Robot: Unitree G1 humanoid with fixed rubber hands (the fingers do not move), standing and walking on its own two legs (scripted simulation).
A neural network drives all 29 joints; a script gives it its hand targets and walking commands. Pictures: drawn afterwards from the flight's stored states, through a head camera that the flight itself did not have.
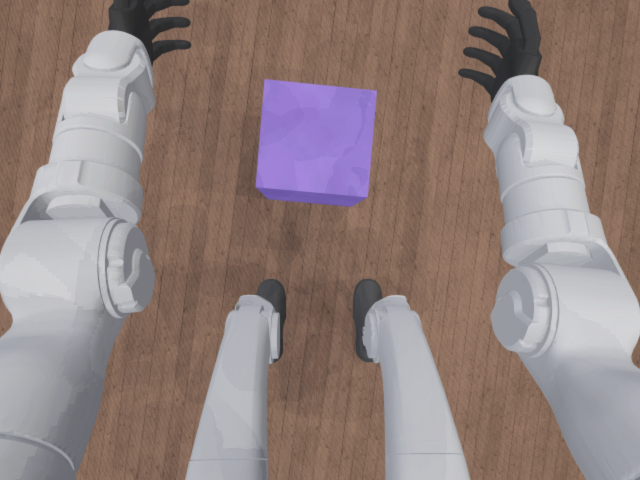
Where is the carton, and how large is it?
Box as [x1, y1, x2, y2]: [256, 79, 376, 206]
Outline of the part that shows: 264,79 256,187 267,198 270,199 351,206 367,196 376,91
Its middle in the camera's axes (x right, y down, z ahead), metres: -0.01 -0.19 +0.84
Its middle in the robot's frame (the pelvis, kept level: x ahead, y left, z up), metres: +0.53 +0.01 -0.52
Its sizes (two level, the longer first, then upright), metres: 0.210 0.200 0.250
